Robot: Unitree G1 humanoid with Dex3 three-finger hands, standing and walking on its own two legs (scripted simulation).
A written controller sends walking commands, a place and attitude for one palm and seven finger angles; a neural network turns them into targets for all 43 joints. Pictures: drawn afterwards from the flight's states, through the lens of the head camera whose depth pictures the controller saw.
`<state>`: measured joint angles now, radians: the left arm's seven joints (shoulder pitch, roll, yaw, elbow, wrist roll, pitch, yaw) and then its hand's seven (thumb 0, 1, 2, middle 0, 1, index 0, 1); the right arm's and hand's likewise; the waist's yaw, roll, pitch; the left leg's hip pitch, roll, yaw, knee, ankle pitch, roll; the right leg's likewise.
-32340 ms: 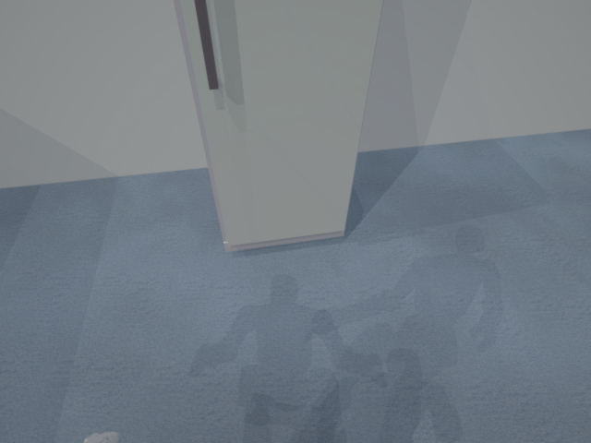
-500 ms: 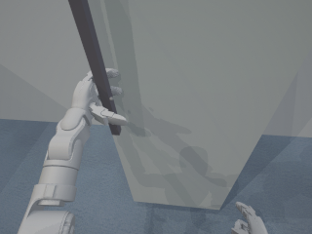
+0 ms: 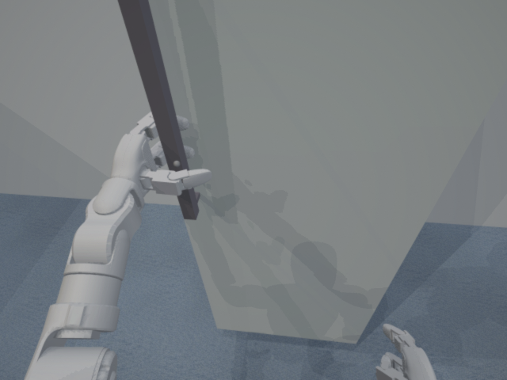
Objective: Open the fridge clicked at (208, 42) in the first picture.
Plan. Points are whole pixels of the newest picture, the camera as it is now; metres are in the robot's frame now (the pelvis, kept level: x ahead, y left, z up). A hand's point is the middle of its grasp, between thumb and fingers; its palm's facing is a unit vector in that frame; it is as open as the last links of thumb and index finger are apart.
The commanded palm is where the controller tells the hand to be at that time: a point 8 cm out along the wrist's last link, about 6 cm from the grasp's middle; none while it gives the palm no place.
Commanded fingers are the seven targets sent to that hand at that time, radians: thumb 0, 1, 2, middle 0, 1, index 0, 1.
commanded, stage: grip the handle and tug to test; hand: left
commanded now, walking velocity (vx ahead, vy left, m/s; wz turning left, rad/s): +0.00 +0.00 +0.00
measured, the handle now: (166, 95) +0.43 +0.14 +0.27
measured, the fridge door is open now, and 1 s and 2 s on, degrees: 0 0 1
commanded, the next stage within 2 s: pull the door a little, standing still in 1.06 s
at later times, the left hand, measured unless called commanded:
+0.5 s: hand (180, 164) +0.37 +0.12 +0.19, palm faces -0.05 -1.00 -0.02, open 6.0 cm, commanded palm +0.34 +0.18 +0.20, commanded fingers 0.00 0.90 0.90 -0.45 -1.40 -0.45 -1.40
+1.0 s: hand (181, 166) +0.37 +0.12 +0.19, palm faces -0.05 -1.00 -0.03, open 6.2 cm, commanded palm +0.32 +0.19 +0.20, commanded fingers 0.00 0.90 0.90 -0.45 -1.40 -0.45 -1.40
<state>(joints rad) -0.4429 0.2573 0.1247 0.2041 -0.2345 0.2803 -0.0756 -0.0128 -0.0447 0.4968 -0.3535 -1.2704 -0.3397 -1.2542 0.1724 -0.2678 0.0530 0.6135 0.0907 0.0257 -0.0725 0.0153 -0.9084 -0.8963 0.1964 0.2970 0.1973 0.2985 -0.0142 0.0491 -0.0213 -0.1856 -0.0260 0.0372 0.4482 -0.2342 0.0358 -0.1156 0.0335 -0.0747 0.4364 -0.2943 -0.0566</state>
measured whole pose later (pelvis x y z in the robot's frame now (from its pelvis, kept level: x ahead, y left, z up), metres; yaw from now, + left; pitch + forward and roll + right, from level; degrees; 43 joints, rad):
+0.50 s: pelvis +0.01 +0.00 +0.00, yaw -2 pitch -2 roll +0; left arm -0.35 0.25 0.15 0.11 -0.24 0.29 -0.05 0.01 0.70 0.79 -0.36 -1.36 -0.33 -1.35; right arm 0.19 -0.26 0.06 0.59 0.08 0.03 -0.06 0.02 -0.91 -0.90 0.20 0.30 0.20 0.30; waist -0.04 0.05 -0.04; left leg -0.16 -0.02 0.07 0.43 -0.24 0.04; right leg -0.10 0.04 -0.04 0.43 -0.29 -0.05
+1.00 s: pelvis +0.03 +0.00 +0.00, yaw -3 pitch +0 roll +1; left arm -0.17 0.25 0.20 -0.12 -0.26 0.35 -0.05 0.00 0.74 0.76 -0.33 -1.36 -0.25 -1.35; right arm 0.18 -0.26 0.05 0.54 0.08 0.04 -0.04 0.02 -0.91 -0.90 0.20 0.30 0.20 0.30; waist -0.06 0.05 -0.07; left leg -0.16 -0.01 0.08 0.43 -0.27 0.03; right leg -0.11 0.05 -0.02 0.43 -0.32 -0.06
